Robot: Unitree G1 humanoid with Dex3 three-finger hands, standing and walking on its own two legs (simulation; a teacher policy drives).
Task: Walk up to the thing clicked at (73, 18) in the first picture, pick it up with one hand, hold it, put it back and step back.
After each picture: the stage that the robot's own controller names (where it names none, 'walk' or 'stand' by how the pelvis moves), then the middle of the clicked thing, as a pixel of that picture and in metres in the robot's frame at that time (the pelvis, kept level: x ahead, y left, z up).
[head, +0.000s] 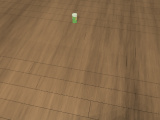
stand; (74, 18) +1.79 +0.15 -0.72
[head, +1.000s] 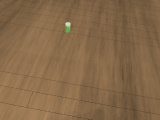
walk; (67, 27) +1.64 +0.16 -0.72
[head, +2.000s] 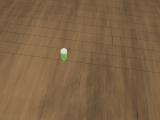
walk; (64, 54) +1.06 +0.17 -0.72
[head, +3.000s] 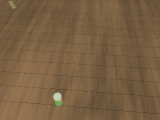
walk; (58, 99) +0.61 +0.22 -0.70
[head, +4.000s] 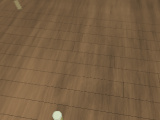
stand; (58, 117) +0.43 +0.22 -0.70
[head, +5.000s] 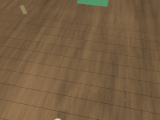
stand; out of the picture +0.41 +0.20 -0.72
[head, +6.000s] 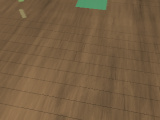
stand; out of the picture +0.40 +0.22 -0.73
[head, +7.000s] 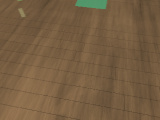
stand; out of the picture +0.39 +0.22 -0.73
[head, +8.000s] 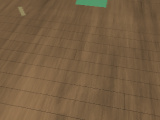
go down; out of the picture +0.38 +0.22 -0.73
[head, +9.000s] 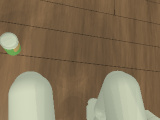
go down; (11, 44) +0.47 +0.27 -0.30
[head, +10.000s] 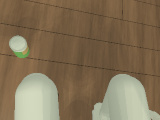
approach; (20, 47) +0.46 +0.27 -0.29
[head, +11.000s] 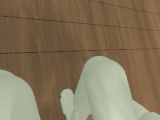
close in; out of the picture +0.45 +0.31 -0.22
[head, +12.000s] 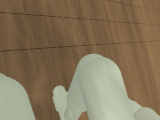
close; out of the picture +0.44 +0.32 -0.22
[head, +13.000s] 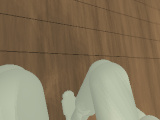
lift; out of the picture +0.41 +0.29 -0.20
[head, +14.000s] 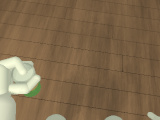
lift; (27, 80) +0.33 +0.20 -0.02
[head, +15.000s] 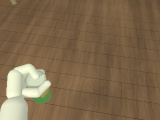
hold; (39, 87) +0.33 +0.17 -0.01
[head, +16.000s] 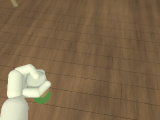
hold; (39, 88) +0.33 +0.18 -0.01
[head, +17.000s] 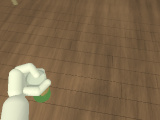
crouch; (39, 86) +0.33 +0.18 -0.02
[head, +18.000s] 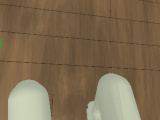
crouch; out of the picture +0.47 +0.28 -0.11
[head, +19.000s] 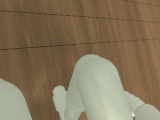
lower; out of the picture +0.43 +0.33 -0.23
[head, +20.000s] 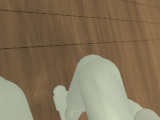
lower; out of the picture +0.43 +0.33 -0.23
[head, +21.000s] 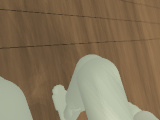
lower; out of the picture +0.43 +0.33 -0.23
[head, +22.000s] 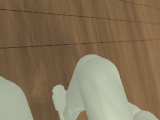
lower; out of the picture +0.43 +0.33 -0.23
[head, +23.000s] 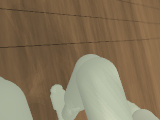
open; out of the picture +0.43 +0.32 -0.23
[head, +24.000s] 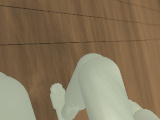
stand; out of the picture +0.42 +0.32 -0.23
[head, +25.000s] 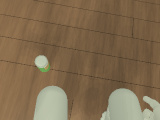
walk; (43, 64) +0.46 +0.24 -0.42
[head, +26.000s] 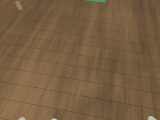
stand; out of the picture +0.39 +0.21 -0.66
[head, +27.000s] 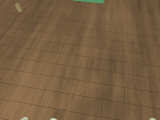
stand; out of the picture +0.40 +0.22 -0.67
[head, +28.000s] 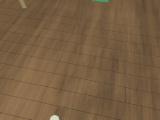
stand; out of the picture +0.41 +0.22 -0.68
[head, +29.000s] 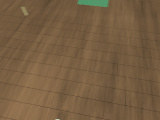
stand; out of the picture +0.41 +0.22 -0.72
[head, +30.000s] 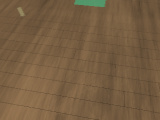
stand; out of the picture +0.39 +0.23 -0.73
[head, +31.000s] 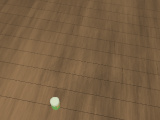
walk; (55, 103) +0.45 +0.19 -0.69
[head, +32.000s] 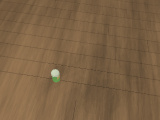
walk; (55, 75) +0.68 +0.24 -0.70
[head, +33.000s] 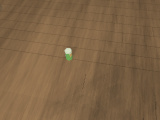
stand; (68, 54) +1.00 +0.24 -0.70
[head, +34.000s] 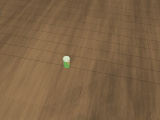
stand; (66, 61) +1.00 +0.19 -0.72
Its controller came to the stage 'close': yes
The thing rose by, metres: 0.69
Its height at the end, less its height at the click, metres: +0.00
